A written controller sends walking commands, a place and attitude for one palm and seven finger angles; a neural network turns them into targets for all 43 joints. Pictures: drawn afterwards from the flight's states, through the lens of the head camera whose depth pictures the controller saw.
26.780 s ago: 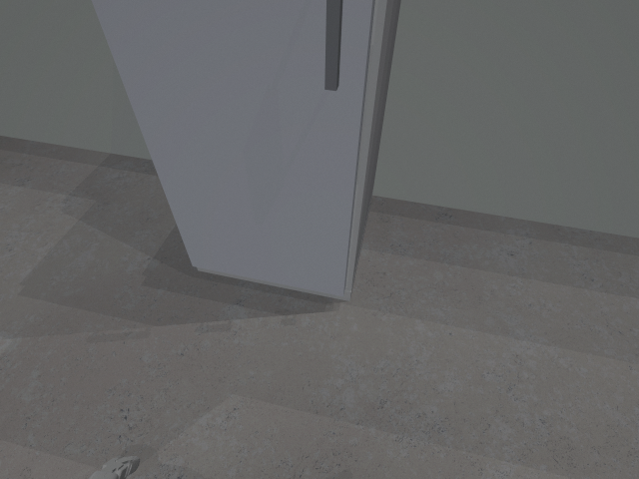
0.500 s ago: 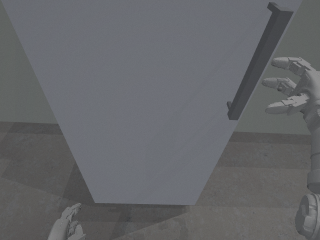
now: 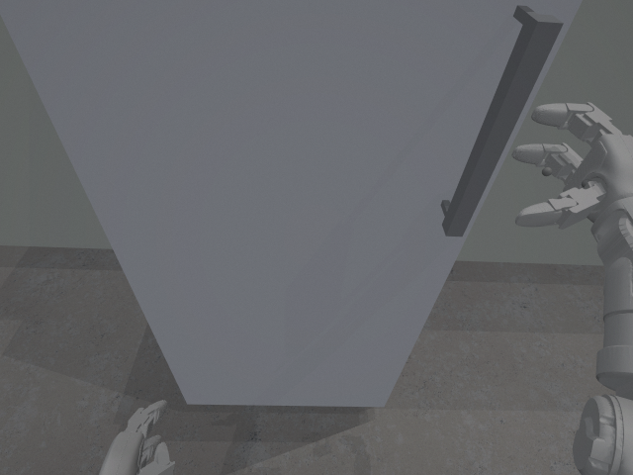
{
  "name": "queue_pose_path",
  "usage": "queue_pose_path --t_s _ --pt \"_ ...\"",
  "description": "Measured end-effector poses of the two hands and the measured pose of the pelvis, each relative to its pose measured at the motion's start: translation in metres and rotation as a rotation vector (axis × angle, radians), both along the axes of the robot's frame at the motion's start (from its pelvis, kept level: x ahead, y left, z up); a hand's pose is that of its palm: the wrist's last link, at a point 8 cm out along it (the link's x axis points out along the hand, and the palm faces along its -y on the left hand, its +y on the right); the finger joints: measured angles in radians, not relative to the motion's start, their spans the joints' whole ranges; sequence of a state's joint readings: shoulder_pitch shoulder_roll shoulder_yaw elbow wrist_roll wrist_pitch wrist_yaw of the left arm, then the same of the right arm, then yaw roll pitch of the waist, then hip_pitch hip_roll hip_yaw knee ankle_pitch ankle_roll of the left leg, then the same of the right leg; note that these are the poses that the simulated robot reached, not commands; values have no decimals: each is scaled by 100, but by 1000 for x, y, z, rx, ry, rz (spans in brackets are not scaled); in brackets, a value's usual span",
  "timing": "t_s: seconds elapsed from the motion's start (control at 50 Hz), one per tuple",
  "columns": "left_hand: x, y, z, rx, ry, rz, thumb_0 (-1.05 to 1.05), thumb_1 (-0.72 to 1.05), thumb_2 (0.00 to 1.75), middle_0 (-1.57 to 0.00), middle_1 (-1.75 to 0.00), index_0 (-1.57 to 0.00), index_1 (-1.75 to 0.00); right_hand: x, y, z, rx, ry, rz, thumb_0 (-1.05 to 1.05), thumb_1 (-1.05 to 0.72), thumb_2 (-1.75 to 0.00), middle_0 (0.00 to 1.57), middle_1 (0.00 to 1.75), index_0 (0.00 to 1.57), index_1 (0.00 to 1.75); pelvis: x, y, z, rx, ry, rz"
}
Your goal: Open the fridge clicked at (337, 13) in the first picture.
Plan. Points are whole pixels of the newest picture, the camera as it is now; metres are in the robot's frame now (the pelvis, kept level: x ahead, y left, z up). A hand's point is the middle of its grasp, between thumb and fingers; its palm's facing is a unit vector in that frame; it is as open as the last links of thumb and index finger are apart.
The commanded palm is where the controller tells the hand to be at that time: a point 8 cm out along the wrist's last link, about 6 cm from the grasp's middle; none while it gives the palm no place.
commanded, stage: move the hooked fingers beside the handle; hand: right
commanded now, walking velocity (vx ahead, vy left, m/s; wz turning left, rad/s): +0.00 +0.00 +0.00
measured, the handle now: (482, 137) +0.45 -0.14 +0.25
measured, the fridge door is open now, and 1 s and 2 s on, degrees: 0 0 0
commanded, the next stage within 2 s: none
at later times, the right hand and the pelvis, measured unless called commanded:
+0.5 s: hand (550, 168) +0.40 -0.21 +0.25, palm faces -0.02 +1.00 -0.03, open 13.9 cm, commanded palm +0.37 -0.26 +0.24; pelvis -0.01 +0.00 +0.00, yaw +0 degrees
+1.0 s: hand (552, 179) +0.40 -0.22 +0.23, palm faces -0.04 +1.00 -0.04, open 14.0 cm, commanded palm +0.37 -0.27 +0.25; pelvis -0.01 +0.00 +0.00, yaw +0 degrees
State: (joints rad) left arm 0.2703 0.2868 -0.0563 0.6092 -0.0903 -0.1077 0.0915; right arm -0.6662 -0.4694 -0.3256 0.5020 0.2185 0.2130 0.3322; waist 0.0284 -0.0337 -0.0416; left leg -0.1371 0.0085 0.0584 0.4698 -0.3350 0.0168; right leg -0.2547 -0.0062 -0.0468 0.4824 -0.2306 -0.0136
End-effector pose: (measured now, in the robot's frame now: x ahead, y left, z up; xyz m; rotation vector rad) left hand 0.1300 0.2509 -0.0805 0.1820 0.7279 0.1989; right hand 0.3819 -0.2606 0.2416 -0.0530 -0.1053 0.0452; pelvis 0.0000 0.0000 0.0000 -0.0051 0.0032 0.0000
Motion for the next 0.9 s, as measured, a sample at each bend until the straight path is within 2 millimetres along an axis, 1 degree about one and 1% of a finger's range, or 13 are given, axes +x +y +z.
queue_pose_path --t_s 0.08,0.18,0.22,0.26,0.3,0.36,0.44,0.52,0.6,0.64,0.7,0.78,0.9 --pt "5 -2 2 -11 -21 -2 1 91 90 -20 -30 -20 -30 0 -4 8 23 7 -1 -1 50 -30 30 120 31 120 0 0 0 0 -2 3" --pt "5 -1 2 -23 -28 9 1 91 90 -20 -30 -20 -30 -6 -17 -8 1 113 -40 -1 50 -30 30 120 31 120 -2 -1 0 1 3 3" --pt "4 0 1 -16 -19 5 1 91 90 -20 -30 -20 -30 -10 -17 -15 -11 124 -38 -1 50 -30 30 120 30 120 -3 -1 0 2 1 -3" --pt "2 0 0 -4 -6 -6 1 91 90 -20 -30 -20 -30 -14 -13 -17 -16 100 -23 -1 50 -30 30 120 30 120 -5 -1 0 3 -4 -9" --pt "2 -1 0 8 2 -17 1 91 90 -20 -30 -20 -30 -16 -7 -12 -9 50 -3 -1 50 -30 30 120 30 120 -6 -1 0 3 -10 -12" --pt "2 -2 2 14 -4 -26 1 91 90 -20 -30 -20 -30 -15 3 2 9 -14 19 -1 50 -30 30 120 30 120 -7 0 0 4 -17 -15" --pt "1 -4 3 -3 -24 -11 1 91 90 -20 -30 -20 -30 -5 5 12 24 5 8 -1 50 -30 30 120 31 120 -8 0 0 3 -12 -7" --pt "-5 -2 1 -26 -25 17 1 91 90 -20 -30 -20 -30 0 -4 1 20 101 -30 -1 50 -30 31 120 31 120 -9 0 0 2 0 4" --pt "-15 2 -2 -20 4 29 1 91 90 -20 -30 -20 -30 -8 -11 -12 1 104 -39 -1 49 -30 30 120 30 120 -8 0 0 1 -2 7" --pt "-18 4 -3 -8 21 25 1 91 90 -20 -30 -20 -30 -13 -11 -12 0 65 -30 -1 49 -30 30 120 30 120 -8 1 0 1 -8 4" --pt "-20 6 -3 11 35 14 1 91 90 -20 -30 -20 -30 -18 -10 -4 7 4 -13 -1 50 -30 30 120 30 120 -8 2 0 3 -17 -2" --pt "-16 7 -1 17 23 13 1 91 90 -20 -30 -20 -30 -13 -12 4 19 12 -14 -1 50 -30 30 120 30 120 -9 2 0 6 -15 -6" --pt "-14 7 -2 8 14 24 1 91 90 -20 -30 -20 -30 -1 -15 -12 13 130 -26 -1 50 -30 30 120 30 120 -11 0 0 7 7 -7"
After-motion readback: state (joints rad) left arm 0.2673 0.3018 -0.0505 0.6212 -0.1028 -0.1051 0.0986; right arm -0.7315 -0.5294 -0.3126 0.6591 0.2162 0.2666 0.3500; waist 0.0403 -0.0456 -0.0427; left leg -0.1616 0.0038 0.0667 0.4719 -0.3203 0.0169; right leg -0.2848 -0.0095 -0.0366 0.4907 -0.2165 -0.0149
